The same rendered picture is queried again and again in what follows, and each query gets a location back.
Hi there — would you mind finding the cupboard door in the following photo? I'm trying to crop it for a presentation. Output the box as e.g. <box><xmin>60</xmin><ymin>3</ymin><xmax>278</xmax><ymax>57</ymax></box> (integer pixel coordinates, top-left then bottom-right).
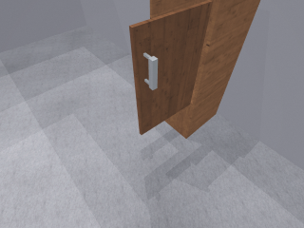
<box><xmin>129</xmin><ymin>0</ymin><xmax>213</xmax><ymax>135</ymax></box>

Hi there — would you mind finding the handle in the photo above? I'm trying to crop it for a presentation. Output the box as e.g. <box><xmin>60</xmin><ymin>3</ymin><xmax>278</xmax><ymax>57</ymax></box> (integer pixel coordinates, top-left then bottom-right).
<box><xmin>143</xmin><ymin>52</ymin><xmax>159</xmax><ymax>90</ymax></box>

